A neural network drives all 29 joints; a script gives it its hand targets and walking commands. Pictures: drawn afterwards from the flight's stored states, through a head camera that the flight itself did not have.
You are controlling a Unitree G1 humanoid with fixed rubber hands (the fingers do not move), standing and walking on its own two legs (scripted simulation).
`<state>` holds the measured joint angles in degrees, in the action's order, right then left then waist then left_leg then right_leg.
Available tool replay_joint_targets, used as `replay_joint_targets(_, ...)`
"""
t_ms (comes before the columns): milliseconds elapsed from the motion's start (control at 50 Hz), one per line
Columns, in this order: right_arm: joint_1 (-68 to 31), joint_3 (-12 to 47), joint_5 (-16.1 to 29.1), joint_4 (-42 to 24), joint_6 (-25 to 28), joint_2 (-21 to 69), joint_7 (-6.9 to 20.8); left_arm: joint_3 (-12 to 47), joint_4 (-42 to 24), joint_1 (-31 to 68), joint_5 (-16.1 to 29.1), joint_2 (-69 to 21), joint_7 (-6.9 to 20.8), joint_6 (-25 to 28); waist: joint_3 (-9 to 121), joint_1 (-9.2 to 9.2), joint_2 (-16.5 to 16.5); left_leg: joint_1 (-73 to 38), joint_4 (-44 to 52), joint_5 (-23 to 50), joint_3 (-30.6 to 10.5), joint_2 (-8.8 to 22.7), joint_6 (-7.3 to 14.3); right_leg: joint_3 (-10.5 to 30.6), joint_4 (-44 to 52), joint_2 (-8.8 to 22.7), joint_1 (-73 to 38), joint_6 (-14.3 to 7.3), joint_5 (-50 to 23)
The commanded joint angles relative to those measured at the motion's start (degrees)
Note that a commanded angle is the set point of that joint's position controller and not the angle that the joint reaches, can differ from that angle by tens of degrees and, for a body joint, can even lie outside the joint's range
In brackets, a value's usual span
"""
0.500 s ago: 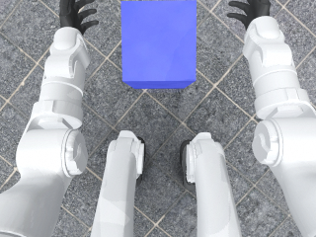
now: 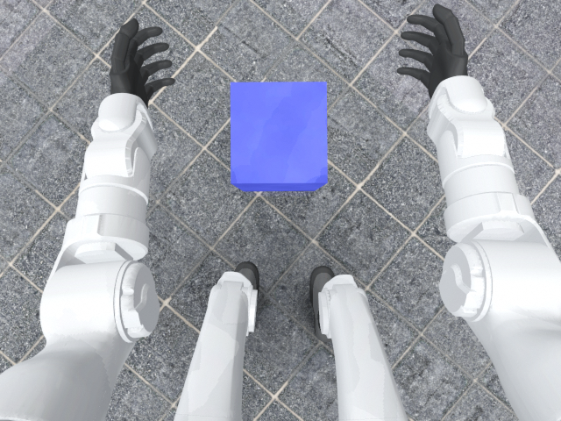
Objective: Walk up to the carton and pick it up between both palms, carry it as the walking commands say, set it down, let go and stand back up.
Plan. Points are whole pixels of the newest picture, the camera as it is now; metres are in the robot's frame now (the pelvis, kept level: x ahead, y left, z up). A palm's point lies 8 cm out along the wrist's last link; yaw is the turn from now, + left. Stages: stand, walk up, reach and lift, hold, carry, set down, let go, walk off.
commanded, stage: set down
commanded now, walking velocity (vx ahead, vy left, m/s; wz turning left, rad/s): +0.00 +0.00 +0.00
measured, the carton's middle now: (278, 144) +0.53 +0.02 -0.50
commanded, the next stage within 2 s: let go in 0.18 s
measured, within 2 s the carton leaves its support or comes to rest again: neither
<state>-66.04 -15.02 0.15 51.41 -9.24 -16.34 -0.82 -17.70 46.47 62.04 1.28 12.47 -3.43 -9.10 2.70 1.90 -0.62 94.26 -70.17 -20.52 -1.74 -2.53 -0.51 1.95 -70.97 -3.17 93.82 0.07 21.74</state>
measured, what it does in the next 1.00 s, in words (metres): rises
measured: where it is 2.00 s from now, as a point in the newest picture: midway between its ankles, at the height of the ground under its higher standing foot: (284, 314)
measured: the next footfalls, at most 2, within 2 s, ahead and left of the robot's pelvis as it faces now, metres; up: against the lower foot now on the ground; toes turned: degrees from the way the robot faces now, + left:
none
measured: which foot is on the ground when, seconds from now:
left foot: down 0.00-1.00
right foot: down 0.00-1.00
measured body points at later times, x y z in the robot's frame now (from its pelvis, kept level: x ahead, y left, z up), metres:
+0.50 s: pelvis +0.04 +0.01 +0.08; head +0.32 +0.00 +0.43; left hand +0.46 +0.22 -0.05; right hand +0.47 -0.19 -0.06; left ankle +0.08 +0.12 -0.59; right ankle +0.07 -0.11 -0.59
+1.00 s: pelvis +0.09 +0.01 +0.14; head +0.17 +0.00 +0.59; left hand +0.28 +0.24 +0.06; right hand +0.29 -0.22 +0.06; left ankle +0.08 +0.12 -0.59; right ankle +0.07 -0.11 -0.59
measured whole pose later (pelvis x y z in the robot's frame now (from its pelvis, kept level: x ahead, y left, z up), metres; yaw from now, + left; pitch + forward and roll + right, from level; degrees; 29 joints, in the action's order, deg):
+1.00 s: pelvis +0.09 +0.01 +0.14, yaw +0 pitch +9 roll +0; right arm 6.6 -4.7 -1.4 28.2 -0.9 -10.5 2.3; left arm -3.6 26.7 -8.2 -0.4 10.3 3.1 -1.0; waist -0.5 1.2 0.5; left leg 24.4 -30.7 -15.3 -2.4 -1.9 0.7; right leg 3.2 -30.0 -2.1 23.4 -0.3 15.7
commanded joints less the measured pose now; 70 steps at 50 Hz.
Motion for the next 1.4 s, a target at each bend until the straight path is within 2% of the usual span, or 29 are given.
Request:
replay_joint_targets(0, -12.84, -1.58, -1.20, -5.78, 1.70, -5.58, 0.56, -1.20, -6.17, 11.58, -1.37, 4.99, 0.43, 1.68, 55.93, 0.60, -1.02, -36.62, 9.03, 20.01, 2.69, -1.47, -1.56, -1.88, 10.48, -1.23, -33.43, 1.24, -18.10)
replay_joint_targets(120, -11.69, -4.25, -4.79, -2.29, 3.16, -3.19, 1.74, -3.55, -3.00, 10.47, -5.34, 1.43, 1.40, 3.09, 45.04, 0.55, -1.12, -36.56, 15.26, 17.60, 2.07, -0.75, -2.15, -1.42, 16.56, -0.62, -32.97, 1.40, -16.23)
replay_joint_targets(220, -7.57, -6.23, -8.01, -2.66, 3.83, -2.40, 1.87, -5.57, -3.72, 6.95, -8.73, 0.24, 1.52, 3.60, 48.53, 0.50, -0.79, -40.90, 16.65, 21.81, 2.34, -1.06, -2.74, -1.47, 18.15, -1.00, -36.67, 1.72, -20.08)
replay_joint_targets(320, 0.54, -5.33, -8.90, -10.44, 3.83, -0.36, -0.30, -4.09, -9.30, -0.38, -9.98, 2.26, 2.23, 4.20, 60.08, 0.47, -0.84, -48.73, 17.00, 31.08, 2.85, -1.44, -1.88, -1.00, 18.96, -1.11, -47.66, 2.59, -31.38)
replay_joint_targets(380, 9.48, -2.28, -8.15, -17.12, 3.39, 0.57, -1.09, -1.90, -14.98, -9.51, -9.50, 3.09, 3.34, 4.06, 66.18, 1.11, -0.65, -54.31, 17.90, 38.43, 2.48, -1.63, -1.39, -0.37, 19.39, -1.22, -55.18, 2.71, -39.11)
replay_joint_targets(480, 22.62, 1.85, -7.09, -25.43, 3.35, 0.92, -0.78, 3.25, -20.92, -23.20, -6.42, 3.32, 5.22, 3.73, 60.86, 0.07, -0.80, -61.72, 20.99, 42.39, 0.59, -0.78, -1.03, -0.48, 23.91, -1.13, -56.97, 2.06, -37.89)
replay_joint_targets(620, 38.85, 4.35, -4.30, -22.64, 5.66, 2.58, 1.06, 6.88, -18.27, -38.33, -3.44, 1.76, 6.89, 6.17, 39.40, -0.61, 0.47, -64.70, 28.55, 32.25, -0.38, 0.52, -1.13, -0.28, 31.33, -0.01, -56.07, 1.12, -26.02)
replay_joint_targets(700, 48.26, 4.88, -3.51, -21.19, 7.40, 2.27, 1.73, 8.48, -17.81, -47.16, -2.99, 1.68, 6.83, 7.64, 30.42, -0.71, 1.13, -68.12, 32.62, 25.74, -0.63, 1.24, -1.53, -0.18, 34.77, 0.55, -59.37, 0.83, -20.14)
replay_joint_targets(780, 56.13, 6.06, -2.78, -23.06, 8.73, 2.29, 2.29, 10.44, -19.70, -54.16, -2.46, 1.98, 6.43, 8.78, 23.39, -0.74, 1.81, -72.64, 36.53, 21.57, -0.65, 1.55, -1.20, -0.25, 38.44, 0.65, -64.92, 0.44, -16.68)
replay_joint_targets(900, 67.75, 8.56, -1.70, -27.67, 9.60, 0.95, 2.82, 12.51, -24.30, -65.88, -1.83, 2.61, 6.36, 9.40, 14.00, -0.73, 1.86, -79.96, 41.29, 20.28, -0.33, 1.52, -0.92, -0.45, 43.04, 0.65, -73.66, 0.26, -16.00)
replay_joint_targets(1060, 76.32, 10.65, -0.36, -32.42, 7.74, -0.31, 3.86, 14.01, -28.11, -72.55, -0.43, 4.34, 7.03, 7.35, 2.09, -1.65, 0.32, -84.59, 46.48, 17.72, 0.65, 1.27, -0.16, -0.08, 48.19, 1.37, -84.32, -0.09, -17.13)
replay_joint_targets(1200, 77.15, 11.44, -0.32, -33.63, 4.04, -0.53, 4.71, 13.96, -27.87, -72.76, -1.29, 5.45, 7.74, 3.66, -4.54, -1.35, 0.04, -88.05, 47.20, 13.91, 2.02, 0.44, -0.04, -0.64, 49.38, 1.92, -85.85, 0.35, -14.11)
replay_joint_targets(1380, 77.52, 11.36, -0.59, -33.09, 1.88, -0.57, 4.46, 14.05, -27.61, -73.34, -2.59, 5.78, 7.74, 1.09, -6.31, -1.66, 0.43, -89.95, 46.88, 17.16, 1.43, 0.09, 0.24, -1.11, 48.35, 1.73, -87.60, 0.80, -18.62)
